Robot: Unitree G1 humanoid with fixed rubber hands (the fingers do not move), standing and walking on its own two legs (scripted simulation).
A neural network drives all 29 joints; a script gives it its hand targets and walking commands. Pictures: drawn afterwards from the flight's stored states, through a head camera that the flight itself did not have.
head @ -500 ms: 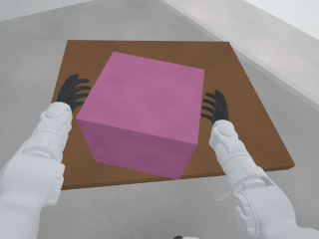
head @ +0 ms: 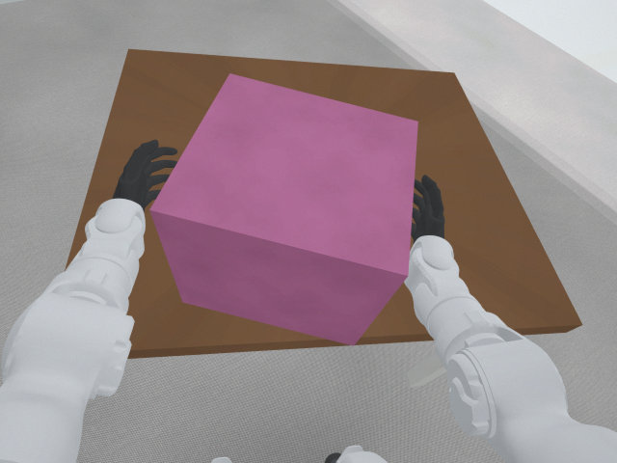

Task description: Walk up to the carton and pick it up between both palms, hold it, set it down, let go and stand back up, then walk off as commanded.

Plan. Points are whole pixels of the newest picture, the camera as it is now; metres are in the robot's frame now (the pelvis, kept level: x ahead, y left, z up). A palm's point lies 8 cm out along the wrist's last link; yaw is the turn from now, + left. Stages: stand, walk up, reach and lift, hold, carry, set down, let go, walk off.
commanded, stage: reach and lift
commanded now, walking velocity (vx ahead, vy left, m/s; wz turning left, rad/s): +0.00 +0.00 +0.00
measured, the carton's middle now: (294, 216) +0.45 -0.03 +0.02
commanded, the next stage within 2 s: none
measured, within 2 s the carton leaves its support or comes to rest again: leaves its support in 1.98 s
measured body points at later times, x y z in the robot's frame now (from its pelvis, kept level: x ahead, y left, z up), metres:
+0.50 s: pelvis -0.02 +0.00 +0.00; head +0.07 +0.04 +0.44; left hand +0.47 +0.16 +0.05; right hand +0.40 -0.20 +0.05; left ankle +0.02 +0.11 -0.70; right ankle +0.03 -0.18 -0.70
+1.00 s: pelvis -0.01 +0.00 +0.00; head +0.08 +0.04 +0.44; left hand +0.48 +0.16 +0.05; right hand +0.40 -0.20 +0.05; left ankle +0.02 +0.11 -0.70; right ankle +0.03 -0.18 -0.70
